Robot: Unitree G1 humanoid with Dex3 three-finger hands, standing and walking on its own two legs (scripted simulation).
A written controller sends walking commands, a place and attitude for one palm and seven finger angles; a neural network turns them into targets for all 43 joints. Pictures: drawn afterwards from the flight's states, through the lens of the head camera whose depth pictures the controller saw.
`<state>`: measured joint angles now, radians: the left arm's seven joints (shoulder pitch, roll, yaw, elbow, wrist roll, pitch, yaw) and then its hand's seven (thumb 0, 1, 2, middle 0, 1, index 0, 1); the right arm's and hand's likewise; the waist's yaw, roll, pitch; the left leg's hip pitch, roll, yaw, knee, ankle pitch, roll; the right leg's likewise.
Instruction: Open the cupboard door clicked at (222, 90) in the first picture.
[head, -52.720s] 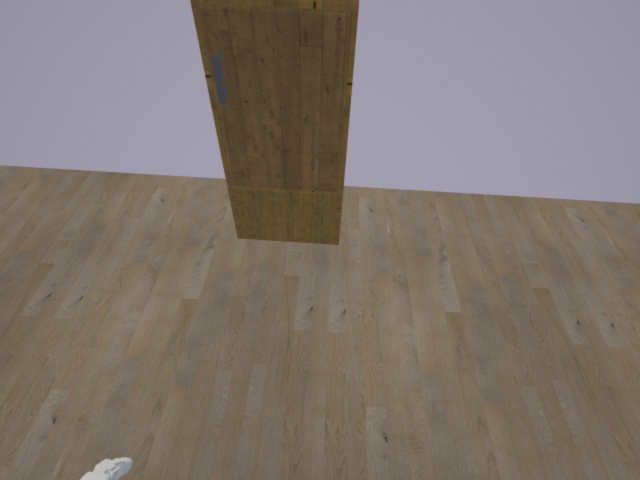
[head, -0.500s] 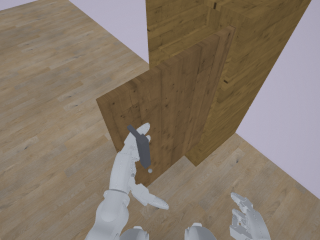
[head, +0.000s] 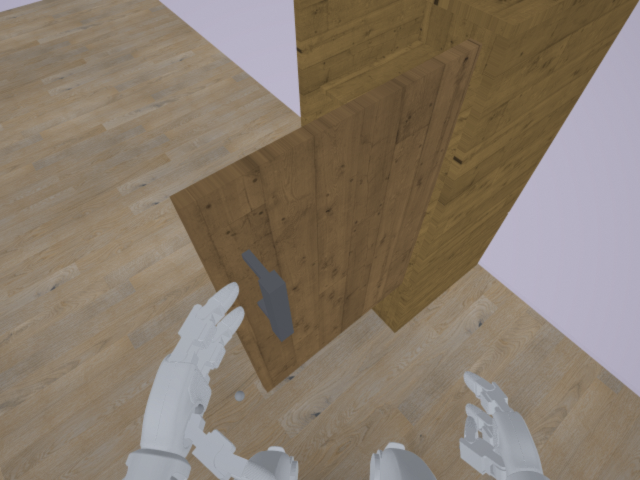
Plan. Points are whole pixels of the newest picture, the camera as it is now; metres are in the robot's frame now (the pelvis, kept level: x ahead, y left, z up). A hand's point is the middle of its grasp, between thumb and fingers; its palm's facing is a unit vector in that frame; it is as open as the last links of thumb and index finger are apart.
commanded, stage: slide the hand sideways off the handle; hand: left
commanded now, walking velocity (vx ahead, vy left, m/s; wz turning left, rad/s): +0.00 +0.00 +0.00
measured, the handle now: (268, 297) +0.32 +0.09 +0.06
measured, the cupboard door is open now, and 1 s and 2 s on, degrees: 91 91 91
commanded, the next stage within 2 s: draw the hand back to the body in 0.28 s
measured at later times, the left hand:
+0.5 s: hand (196, 416) +0.18 +0.14 +0.07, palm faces -0.07 -1.00 -0.05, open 16.3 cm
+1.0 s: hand (92, 378) +0.19 +0.21 +0.14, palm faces +0.12 -0.96 -0.26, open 15.6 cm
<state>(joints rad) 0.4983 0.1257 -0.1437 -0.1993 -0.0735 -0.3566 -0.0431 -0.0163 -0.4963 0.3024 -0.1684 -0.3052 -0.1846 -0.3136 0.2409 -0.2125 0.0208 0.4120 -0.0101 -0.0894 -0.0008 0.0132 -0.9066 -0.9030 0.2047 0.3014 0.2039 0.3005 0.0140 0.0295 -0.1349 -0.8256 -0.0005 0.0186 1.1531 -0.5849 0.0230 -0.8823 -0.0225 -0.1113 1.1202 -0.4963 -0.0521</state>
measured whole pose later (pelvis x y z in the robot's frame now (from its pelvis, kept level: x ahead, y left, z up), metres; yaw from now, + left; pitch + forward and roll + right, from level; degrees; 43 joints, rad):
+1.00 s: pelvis +0.01 +0.02 +0.04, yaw +0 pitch +6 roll -2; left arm 0.63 0.30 0.10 -0.44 -0.11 -0.10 0.00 -0.02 -0.36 0.36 -0.16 -0.30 -0.16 -0.30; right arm 0.28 -0.22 0.04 0.46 0.03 -0.14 -0.09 0.01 -0.91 -0.90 0.20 0.30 0.20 0.30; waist 0.03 0.06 -0.12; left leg -0.50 0.00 0.02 0.90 -0.51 0.05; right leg -0.53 0.00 -0.11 0.84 -0.40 -0.02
